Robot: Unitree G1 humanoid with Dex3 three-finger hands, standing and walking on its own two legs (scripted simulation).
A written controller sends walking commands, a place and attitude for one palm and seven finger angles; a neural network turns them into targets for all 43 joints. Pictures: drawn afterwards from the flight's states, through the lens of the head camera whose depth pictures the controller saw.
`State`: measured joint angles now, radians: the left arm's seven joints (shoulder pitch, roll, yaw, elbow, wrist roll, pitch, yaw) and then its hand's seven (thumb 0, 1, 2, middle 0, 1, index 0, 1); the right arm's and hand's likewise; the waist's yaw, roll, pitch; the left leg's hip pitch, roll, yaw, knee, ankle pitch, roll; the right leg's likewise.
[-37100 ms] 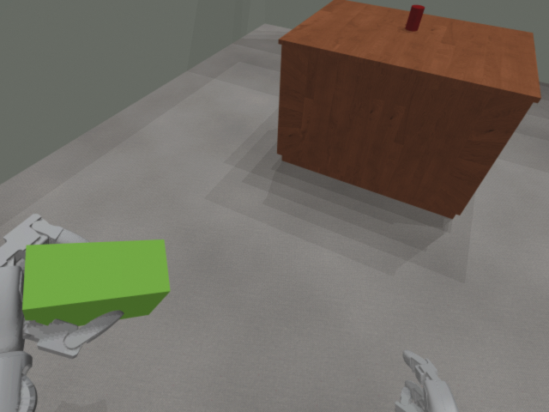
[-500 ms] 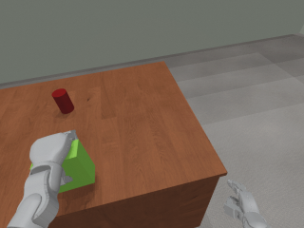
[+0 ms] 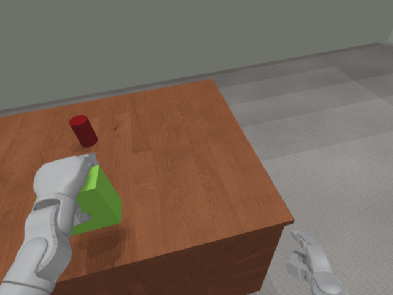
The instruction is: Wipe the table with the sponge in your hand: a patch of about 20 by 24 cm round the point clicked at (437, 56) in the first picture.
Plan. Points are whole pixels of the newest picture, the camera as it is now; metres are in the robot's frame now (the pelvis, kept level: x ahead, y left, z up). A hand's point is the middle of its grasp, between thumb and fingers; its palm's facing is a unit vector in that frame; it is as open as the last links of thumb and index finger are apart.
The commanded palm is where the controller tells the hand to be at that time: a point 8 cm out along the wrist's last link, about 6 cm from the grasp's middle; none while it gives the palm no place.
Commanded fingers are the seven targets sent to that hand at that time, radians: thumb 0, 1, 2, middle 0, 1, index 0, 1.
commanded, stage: lift the sponge slowly off the table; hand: left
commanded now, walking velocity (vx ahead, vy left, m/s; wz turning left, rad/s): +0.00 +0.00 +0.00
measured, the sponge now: (88, 207) +0.25 +0.28 +0.05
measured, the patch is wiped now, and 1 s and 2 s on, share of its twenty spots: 1.00 1.00 1.00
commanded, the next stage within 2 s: bring the sponge back beside the body in 0.50 s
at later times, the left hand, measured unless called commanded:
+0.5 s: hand (80, 177) +0.27 +0.27 +0.13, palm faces +0.08 -0.08 -0.99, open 10.2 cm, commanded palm +0.23 +0.27 +0.20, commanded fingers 0.00 0.10 1.30 -1.20 -1.60 -1.20 -1.60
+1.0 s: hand (72, 192) +0.25 +0.29 +0.12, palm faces +0.04 -0.09 -0.99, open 10.2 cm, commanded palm +0.21 +0.28 +0.19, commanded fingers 0.00 0.10 1.30 -1.20 -1.60 -1.20 -1.60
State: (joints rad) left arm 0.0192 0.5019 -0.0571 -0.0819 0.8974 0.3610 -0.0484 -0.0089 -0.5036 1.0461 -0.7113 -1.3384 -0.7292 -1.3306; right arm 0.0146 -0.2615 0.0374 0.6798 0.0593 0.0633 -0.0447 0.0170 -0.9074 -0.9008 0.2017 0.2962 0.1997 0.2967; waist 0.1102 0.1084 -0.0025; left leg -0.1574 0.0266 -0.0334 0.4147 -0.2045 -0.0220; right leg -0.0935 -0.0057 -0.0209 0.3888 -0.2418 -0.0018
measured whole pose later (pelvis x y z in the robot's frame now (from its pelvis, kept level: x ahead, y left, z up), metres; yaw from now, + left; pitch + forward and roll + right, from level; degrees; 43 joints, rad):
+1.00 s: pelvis +0.00 +0.00 +0.00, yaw +0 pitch -2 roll +0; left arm 0.06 0.54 -0.04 -0.21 0.87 0.40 -0.09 -0.01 -0.51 1.05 -0.71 -1.34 -0.73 -1.33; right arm 0.01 -0.27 0.04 0.66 0.06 0.06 -0.05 0.02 -0.91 -0.90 0.20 0.30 0.20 0.30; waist 0.13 0.11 0.00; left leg -0.18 0.03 -0.04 0.43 -0.21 -0.02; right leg -0.11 -0.01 -0.02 0.41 -0.25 0.00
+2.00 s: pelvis -0.01 +0.00 +0.00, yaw +0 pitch -5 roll -1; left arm 0.32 0.54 -0.01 -0.37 0.87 0.34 -0.03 -0.01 -0.51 1.05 -0.72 -1.33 -0.73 -1.33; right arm 0.02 -0.26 0.03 0.65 0.04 0.04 -0.06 0.02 -0.91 -0.90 0.20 0.30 0.16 0.28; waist 0.15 0.11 0.01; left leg -0.16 0.03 -0.04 0.45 -0.21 -0.03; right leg -0.09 0.00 -0.02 0.42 -0.24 -0.01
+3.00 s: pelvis -0.06 +0.03 -0.03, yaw +0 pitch +3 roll -3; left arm 0.52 0.40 0.35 -0.57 -0.05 -0.15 0.13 -0.01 -0.51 1.05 -0.72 -1.33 -0.74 -1.32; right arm 0.22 -0.22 0.03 0.57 0.02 -0.09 -0.08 0.02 -0.91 -0.90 0.20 0.30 0.20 0.30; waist 0.01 0.02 -0.04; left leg -0.51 0.02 -0.04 0.70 -0.25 0.01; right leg -0.42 0.00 -0.02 0.63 -0.26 0.04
